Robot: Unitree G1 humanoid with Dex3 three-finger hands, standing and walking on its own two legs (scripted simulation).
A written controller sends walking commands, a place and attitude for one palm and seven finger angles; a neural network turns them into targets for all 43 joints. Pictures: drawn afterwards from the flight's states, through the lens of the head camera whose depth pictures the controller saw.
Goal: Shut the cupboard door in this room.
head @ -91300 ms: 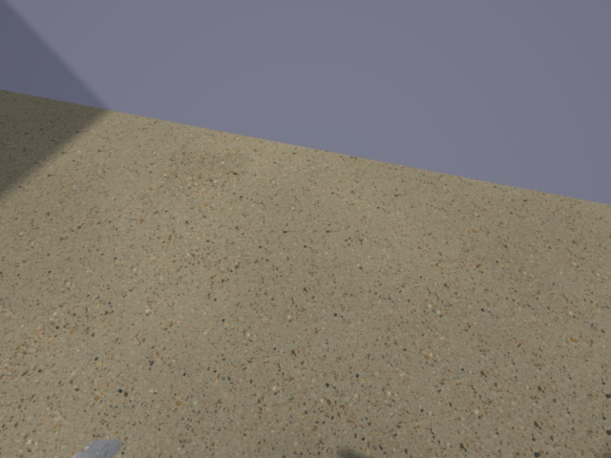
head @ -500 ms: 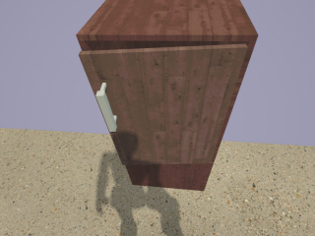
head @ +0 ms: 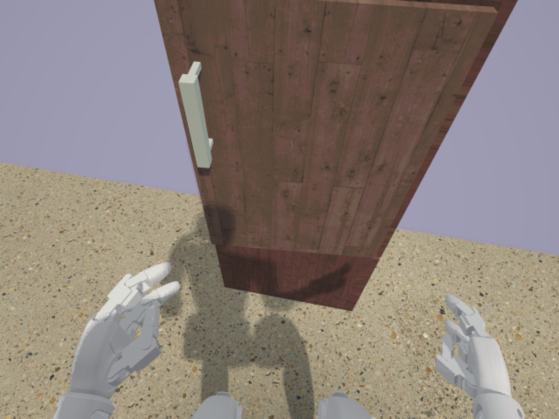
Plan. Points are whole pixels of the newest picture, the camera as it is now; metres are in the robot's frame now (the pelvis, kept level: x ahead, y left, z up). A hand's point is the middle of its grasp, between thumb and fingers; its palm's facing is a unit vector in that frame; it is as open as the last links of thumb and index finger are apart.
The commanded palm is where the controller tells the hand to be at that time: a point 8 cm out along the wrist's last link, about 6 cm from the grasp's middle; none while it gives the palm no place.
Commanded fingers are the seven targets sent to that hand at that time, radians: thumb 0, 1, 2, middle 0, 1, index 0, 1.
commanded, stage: raise the hand and make a fist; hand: left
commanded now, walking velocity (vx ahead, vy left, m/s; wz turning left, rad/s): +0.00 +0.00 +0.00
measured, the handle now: (200, 117) +0.52 +0.17 +0.14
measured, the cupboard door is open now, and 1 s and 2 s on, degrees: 6 6 6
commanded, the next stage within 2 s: bring the fist close to the handle in 1.56 s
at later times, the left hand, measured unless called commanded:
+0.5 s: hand (114, 329) +0.20 +0.21 +0.08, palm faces +0.02 -1.00 -0.05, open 4.0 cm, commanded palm +0.18 +0.26 +0.08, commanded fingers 0.00 0.90 0.90 -0.99 -1.16 -0.99 -1.16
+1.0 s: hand (111, 285) +0.24 +0.21 +0.12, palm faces +0.01 -1.00 -0.06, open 3.1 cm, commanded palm +0.21 +0.26 +0.13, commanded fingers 0.00 0.90 0.90 -1.30 -1.50 -1.30 -1.50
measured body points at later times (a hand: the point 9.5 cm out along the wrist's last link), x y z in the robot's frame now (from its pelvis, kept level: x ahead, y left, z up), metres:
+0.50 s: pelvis +0.00 +0.03 +0.01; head +0.04 +0.04 +0.45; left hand +0.20 +0.27 +0.08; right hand +0.15 -0.19 -0.07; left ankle +0.02 +0.14 -0.66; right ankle +0.05 -0.11 -0.66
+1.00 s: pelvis +0.03 +0.02 +0.03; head +0.05 +0.02 +0.48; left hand +0.23 +0.27 +0.13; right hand +0.22 -0.18 -0.03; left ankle +0.02 +0.14 -0.66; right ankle +0.05 -0.11 -0.66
